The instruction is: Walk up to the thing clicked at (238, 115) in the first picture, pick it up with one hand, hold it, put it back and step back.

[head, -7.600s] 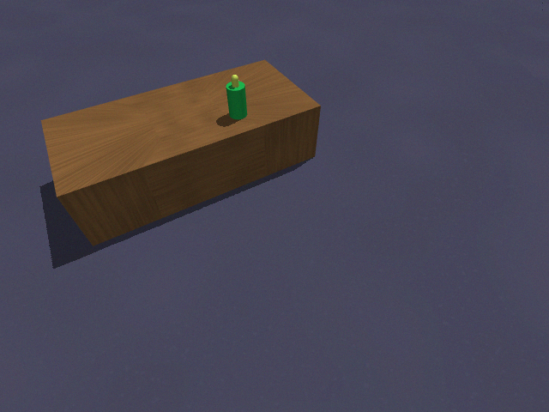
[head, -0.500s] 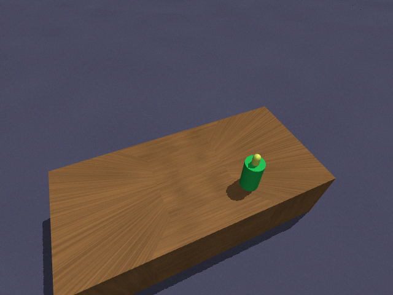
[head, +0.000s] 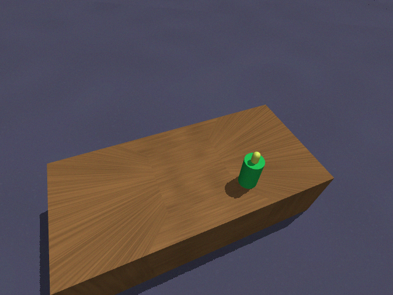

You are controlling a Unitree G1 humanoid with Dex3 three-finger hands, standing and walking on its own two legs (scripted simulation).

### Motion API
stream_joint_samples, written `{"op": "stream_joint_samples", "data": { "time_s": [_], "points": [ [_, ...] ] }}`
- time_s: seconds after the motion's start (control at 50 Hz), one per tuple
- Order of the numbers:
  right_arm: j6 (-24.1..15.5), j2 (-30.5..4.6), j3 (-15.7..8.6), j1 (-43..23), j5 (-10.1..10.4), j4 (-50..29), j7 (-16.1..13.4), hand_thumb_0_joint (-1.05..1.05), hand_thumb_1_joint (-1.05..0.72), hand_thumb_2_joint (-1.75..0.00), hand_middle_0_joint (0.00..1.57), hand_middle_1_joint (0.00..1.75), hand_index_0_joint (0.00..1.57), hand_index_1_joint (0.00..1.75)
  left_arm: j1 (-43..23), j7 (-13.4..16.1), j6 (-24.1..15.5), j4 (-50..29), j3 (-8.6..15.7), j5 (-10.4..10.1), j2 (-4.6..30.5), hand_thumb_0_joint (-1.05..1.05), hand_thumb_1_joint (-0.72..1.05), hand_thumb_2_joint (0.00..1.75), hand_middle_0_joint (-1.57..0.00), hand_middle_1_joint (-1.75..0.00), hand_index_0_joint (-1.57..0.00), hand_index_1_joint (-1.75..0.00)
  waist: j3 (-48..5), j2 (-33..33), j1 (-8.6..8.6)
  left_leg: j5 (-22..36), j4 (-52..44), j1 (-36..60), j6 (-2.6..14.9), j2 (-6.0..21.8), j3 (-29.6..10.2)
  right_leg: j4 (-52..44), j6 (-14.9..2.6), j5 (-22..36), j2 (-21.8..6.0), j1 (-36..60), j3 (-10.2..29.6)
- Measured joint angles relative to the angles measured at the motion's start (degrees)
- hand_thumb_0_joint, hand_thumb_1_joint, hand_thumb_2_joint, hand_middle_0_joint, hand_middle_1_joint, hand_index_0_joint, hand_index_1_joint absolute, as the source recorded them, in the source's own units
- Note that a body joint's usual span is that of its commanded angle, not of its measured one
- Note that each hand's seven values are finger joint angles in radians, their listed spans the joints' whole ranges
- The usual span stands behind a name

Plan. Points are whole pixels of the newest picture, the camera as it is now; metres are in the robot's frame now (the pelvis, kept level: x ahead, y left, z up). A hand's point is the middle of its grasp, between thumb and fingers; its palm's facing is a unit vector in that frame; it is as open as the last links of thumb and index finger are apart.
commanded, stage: walk up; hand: right
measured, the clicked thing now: (252, 167) +0.65 -0.24 -0.35
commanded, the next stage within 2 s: none
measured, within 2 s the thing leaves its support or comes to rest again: neither
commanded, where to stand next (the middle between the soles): +0.15 -0.20 m, yaw +22 degrees
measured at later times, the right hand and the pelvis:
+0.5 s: hand out of the picture +0.17 -0.45 -0.14, palm faces -0.19 +0.83 -0.53, open 7.4 cm; pelvis +0.05 -0.15 -0.01, yaw +10 degrees
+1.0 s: hand (362, 226) +0.33 -0.47 -0.18, palm faces -0.33 +0.86 -0.39, open 7.4 cm; pelvis +0.13 -0.25 -0.03, yaw +20 degrees
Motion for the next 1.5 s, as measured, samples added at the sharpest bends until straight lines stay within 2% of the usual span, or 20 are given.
{"op": "stream_joint_samples", "data": {
  "time_s": [0.1, 0.26, 0.3, 0.34, 0.42, 0.56, 0.62, 0.7, 0.74, 0.86, 0.92, 0.94, 1.0, 1.08, 1.18, 1.28, 1.32, 1.36, 1.42, 1.5],
  "points": [
    [-0.5, -0.4, -2.0, 6.0, -1.3, -1.3, -2.2, 0.01, -0.90, -0.89, 0.21, 0.31, 0.21, 0.30, 0.6, -2.2, 2.6, -6.1, 3.8, 0.3, 4.4, 0.01, 0.90, 0.90, -0.20, -0.30, -0.20, -0.30, 1.1, -3.6, 0.81, -0.6, 1.7, -1.5, -0.95, 0.4, -2.1, 20.6, -1.62, -1.4, -0.1, -11.8, 3.0],
    [0.0, -6.3, -4.2, 10.1, -3.1, -5.5, -3.4, 0.01, -0.89, -0.89, 0.21, 0.31, 0.21, 0.30, 3.7, -4.5, 3.7, -10.4, 5.2, 0.2, 5.7, 0.01, 0.90, 0.90, -0.19, -0.30, -0.20, -0.30, 2.2, -3.4, 0.34, -6.1, 11.0, -5.8, -2.84, 3.3, -5.9, 12.0, -2.05, -1.8, -2.9, -13.2, 4.2],
    [0.9, -7.6, -4.5, 9.8, -3.2, -5.8, -3.9, 0.01, -0.89, -0.89, 0.21, 0.31, 0.21, 0.30, 4.8, -4.3, 2.7, -11.0, 5.3, 0.4, 5.0, 0.01, 0.90, 0.90, -0.20, -0.30, -0.20, -0.30, 2.0, -1.6, 0.83, -12.9, 17.5, -8.4, -0.81, 5.0, -8.3, 10.3, -0.22, 2.4, -1.4, -12.0, 1.8],
    [2.0, -8.0, -4.6, 9.8, -2.4, -5.7, -4.8, 0.01, -0.90, -0.89, 0.21, 0.31, 0.21, 0.30, 6.0, -3.8, 2.2, -11.8, 4.8, 1.0, 3.6, 0.01, 0.90, 0.90, -0.20, -0.30, -0.20, -0.30, 1.3, -0.1, 1.61, -21.1, 29.1, -12.9, 0.11, 3.3, -10.8, 12.0, 0.52, 1.0, -0.7, -11.7, -0.8],
    [1.2, -7.3, -3.7, 9.4, -0.4, -6.4, -4.8, 0.01, -0.90, -0.89, 0.20, 0.30, 0.20, 0.30, 8.7, -3.2, 3.0, -11.9, 3.3, 0.8, 0.5, 0.01, 0.90, 0.90, -0.20, -0.30, -0.20, -0.30, -0.3, 0.4, 3.83, -20.1, 39.5, -16.9, 0.99, 0.0, -4.0, 5.1, -1.29, 2.5, -0.2, -6.7, -3.5],
    [-1.3, -5.0, -1.2, 8.5, 0.2, -10.0, -2.7, 0.01, -0.90, -0.89, 0.21, 0.30, 0.20, 0.30, 11.0, -2.2, 0.8, -13.5, 2.3, 0.2, 0.7, 0.01, 0.90, 0.90, -0.20, -0.30, -0.21, -0.30, 1.2, -0.7, 6.07, -15.3, 23.7, -13.1, 2.47, -1.1, 1.8, 0.6, -3.74, 1.8, 2.5, -2.2, -8.3],
    [-2.1, -3.6, -0.7, 7.2, -0.4, -11.8, -2.4, 0.01, -0.90, -0.89, 0.21, 0.30, 0.21, 0.30, 11.1, -1.2, 0.6, -13.1, 1.8, -1.2, 1.5, 0.01, 0.90, 0.90, -0.20, -0.30, -0.21, -0.30, 2.9, -2.7, 5.25, -4.4, 14.1, -8.6, 3.38, -2.7, 2.2, 6.1, -3.90, -2.4, 1.6, -2.7, -9.6],
    [-2.1, -3.0, -0.1, 5.5, -0.6, -14.5, -2.6, 0.01, -0.90, -0.89, 0.21, 0.31, 0.21, 0.30, 9.2, -0.1, 1.7, -12.3, 0.6, -2.0, -0.2, 0.01, 0.90, 0.90, -0.20, -0.30, -0.20, -0.30, 4.2, -2.6, 3.15, -7.5, 16.1, -7.6, 3.42, -3.0, 0.7, 24.2, -0.87, -7.6, 2.1, -9.8, -4.4],
    [-1.6, -2.7, 0.1, 5.3, -0.3, -15.1, -2.8, 0.01, -0.90, -0.89, 0.21, 0.31, 0.21, 0.30, 8.3, -0.1, 1.7, -12.6, 0.2, -1.9, -0.5, 0.01, 0.90, 0.90, -0.20, -0.30, -0.20, -0.30, 3.8, -1.7, 2.42, -7.6, 15.0, -6.4, 2.90, -2.2, -0.5, 29.0, -0.63, -7.9, 1.5, -13.0, -2.2],
    [-0.5, -2.7, 1.3, 4.4, -0.5, -16.0, -1.3, 0.01, -0.90, -0.89, 0.21, 0.31, 0.21, 0.30, 4.8, 0.3, -1.0, -13.3, 0.9, -3.6, 1.0, 0.01, 0.90, 0.90, -0.20, -0.30, -0.21, -0.30, 3.5, -0.7, 1.07, -8.3, 15.8, -6.4, -0.30, -0.4, -4.0, 16.0, -0.86, -0.6, -2.7, -14.1, 1.6],
    [1.8, -3.8, 0.9, 3.0, -0.7, -16.9, -0.1, 0.01, -0.89, -0.89, 0.21, 0.31, 0.21, 0.30, 3.9, 1.6, -2.8, -12.7, 0.9, -4.0, 1.5, 0.01, 0.90, 0.90, -0.20, -0.30, -0.21, -0.30, 3.7, 2.0, 0.49, -11.5, 21.8, -9.2, -1.01, 1.1, -6.2, 8.4, 0.65, 5.3, -1.7, -11.5, -0.1],
    [2.8, -4.5, 0.3, 2.4, -0.6, -16.9, 0.1, 0.01, -0.89, -0.89, 0.21, 0.31, 0.21, 0.30, 3.5, 2.0, -3.2, -12.2, 0.9, -3.7, 1.0, 0.01, 0.90, 0.90, -0.20, -0.30, -0.21, -0.30, 4.0, 4.1, 0.06, -12.4, 24.7, -10.5, 0.23, 1.8, -8.2, 9.1, 1.45, 4.7, -0.7, -11.4, -1.5],
    [5.4, -5.2, -1.0, 1.6, -1.0, -16.6, -0.1, 0.01, -0.90, -0.89, 0.21, 0.31, 0.21, 0.30, 3.9, 2.8, -3.7, -11.9, 0.1, -2.5, 0.3, 0.01, 0.90, 0.90, -0.20, -0.30, -0.21, -0.30, 3.7, 5.3, 0.58, -21.4, 38.6, -15.4, 1.10, -2.7, -11.1, 11.2, 1.47, 3.2, -1.8, -12.2, -2.0],
    [5.8, -7.0, -2.3, 1.9, -0.8, -16.3, 1.0, 0.01, -0.90, -0.89, 0.20, 0.30, 0.20, 0.30, 4.5, 3.7, -3.8, -11.1, -0.1, -2.3, -0.5, 0.01, 0.90, 0.90, -0.20, -0.30, -0.21, -0.30, 3.8, 6.7, 1.10, -18.7, 49.1, -19.1, 0.23, -4.4, -10.6, 7.9, 1.03, 4.9, -3.6, -11.2, -2.3],
    [6.5, -7.6, -2.8, 3.4, -0.8, -14.8, 2.1, 0.01, -0.90, -0.89, 0.20, 0.30, 0.20, 0.30, 5.6, 4.1, -4.5, -11.6, 0.5, -1.7, 1.2, 0.01, 0.89, 0.90, -0.20, -0.30, -0.21, -0.30, 4.4, 7.7, 1.46, -15.6, 41.9, -16.7, -0.99, -2.0, -10.4, 6.4, 1.23, 5.4, -4.4, -10.9, -4.3],
    [6.5, -6.5, -2.2, 3.7, -1.1, -13.1, 2.8, 0.01, -0.90, -0.89, 0.20, 0.30, 0.20, 0.30, 5.9, 4.1, -4.4, -12.4, 1.2, -2.0, 4.1, 0.01, 0.89, 0.90, -0.20, -0.30, -0.21, -0.30, 5.2, 6.0, 1.82, -18.2, 27.8, -11.6, -0.90, 0.0, -5.8, 9.8, 1.74, 3.5, -6.1, -11.9, -6.4],
    [5.9, -6.0, -2.3, 3.3, -1.2, -12.9, 3.0, 0.01, -0.90, -0.89, 0.20, 0.30, 0.20, 0.30, 5.6, 4.2, -3.8, -12.2, 1.1, -2.5, 5.1, 0.01, 0.89, 0.90, -0.20, -0.30, -0.21, -0.30, 5.6, 4.4, 1.77, -13.8, 22.3, -9.2, -0.47, -0.7, -4.1, 12.4, 2.34, 2.2, -7.4, -12.9, -6.5],
    [5.3, -4.6, -2.2, 2.4, -1.9, -13.0, 3.0, 0.01, -0.90, -0.89, 0.20, 0.30, 0.20, 0.30, 5.1, 4.5, -2.8, -11.3, 1.1, -3.0, 5.8, 0.01, 0.89, 0.90, -0.20, -0.30, -0.21, -0.30, 6.9, 0.5, 2.43, -12.9, 22.1, -8.1, -0.17, -2.9, -2.0, 16.8, 0.60, 1.0, -9.4, -14.4, -3.6],
    [4.6, -4.3, -1.7, 2.6, -1.8, -14.1, 3.2, 0.01, -0.90, -0.89, 0.20, 0.30, 0.20, 0.30, 4.6, 5.3, -1.4, -9.0, 0.1, -3.6, 4.1, 0.01, 0.90, 0.90, -0.20, -0.30, -0.21, -0.30, 5.4, 1.7, 0.77, -13.5, 22.7, -8.9, 0.98, -2.1, -3.9, 25.8, -1.63, -8.8, -3.7, -16.7, -0.9],
    [4.3, -3.4, -0.8, 2.1, -1.3, -14.6, 2.2, 0.01, -0.90, -0.89, 0.21, 0.30, 0.21, 0.30, 5.2, 4.6, -2.3, -8.5, -0.7, -4.1, 2.9, 0.01, 0.90, 0.90, -0.20, -0.30, -0.21, -0.30, 3.9, 0.7, 0.46, -11.5, 18.9, -8.1, 1.20, -2.3, -3.9, 26.2, -2.29, -6.4, -0.6, -17.5, -0.2]
  ]
}}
